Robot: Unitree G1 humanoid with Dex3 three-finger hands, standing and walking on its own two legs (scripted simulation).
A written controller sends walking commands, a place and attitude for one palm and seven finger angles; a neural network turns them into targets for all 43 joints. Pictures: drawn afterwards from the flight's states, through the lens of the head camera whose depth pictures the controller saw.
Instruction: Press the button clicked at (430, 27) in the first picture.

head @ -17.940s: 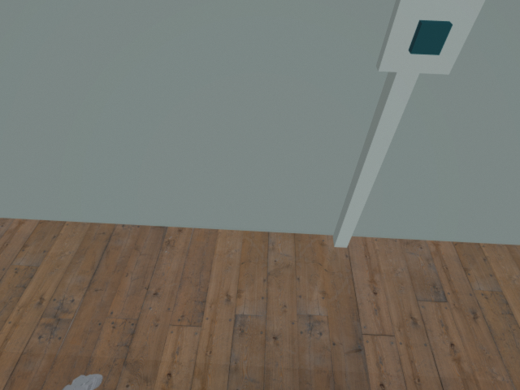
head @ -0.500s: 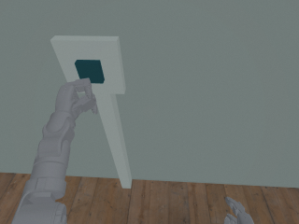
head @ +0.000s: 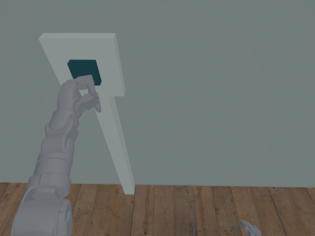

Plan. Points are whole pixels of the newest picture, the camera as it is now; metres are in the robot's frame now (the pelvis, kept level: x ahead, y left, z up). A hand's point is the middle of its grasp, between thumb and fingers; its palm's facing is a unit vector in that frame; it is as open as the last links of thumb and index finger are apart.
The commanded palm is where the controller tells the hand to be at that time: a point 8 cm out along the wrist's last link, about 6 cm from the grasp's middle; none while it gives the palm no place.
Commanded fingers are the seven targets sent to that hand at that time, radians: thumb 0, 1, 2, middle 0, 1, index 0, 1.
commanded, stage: press the button with the knuckle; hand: left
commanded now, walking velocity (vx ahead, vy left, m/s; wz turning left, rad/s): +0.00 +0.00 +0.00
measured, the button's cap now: (85, 72) +0.48 +0.21 +0.19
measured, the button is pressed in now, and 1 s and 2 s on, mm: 0 10 0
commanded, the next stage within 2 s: hold the button down briefly in 0.72 s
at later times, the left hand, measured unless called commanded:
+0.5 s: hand (97, 91) +0.43 +0.18 +0.16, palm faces +0.05 -1.00 -0.02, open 3.1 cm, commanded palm +0.42 +0.21 +0.16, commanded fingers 0.00 0.90 0.90 -1.30 -1.50 -1.30 -1.50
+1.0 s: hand (97, 91) +0.44 +0.18 +0.16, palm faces +0.04 -1.00 -0.02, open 2.9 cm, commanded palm +0.45 +0.23 +0.16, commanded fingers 0.00 0.90 0.90 -1.30 -1.50 -1.30 -1.50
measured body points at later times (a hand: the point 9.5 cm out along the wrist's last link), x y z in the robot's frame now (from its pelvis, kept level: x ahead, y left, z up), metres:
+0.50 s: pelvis +0.00 +0.00 +0.00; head +0.01 +0.00 +0.45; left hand +0.42 +0.23 +0.16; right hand +0.11 -0.24 -0.12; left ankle -0.03 +0.12 -0.74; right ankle +0.02 -0.11 -0.74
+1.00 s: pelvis -0.03 +0.00 -0.01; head +0.00 -0.01 +0.44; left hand +0.43 +0.23 +0.16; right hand +0.02 -0.27 -0.13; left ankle -0.03 +0.12 -0.74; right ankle +0.02 -0.11 -0.74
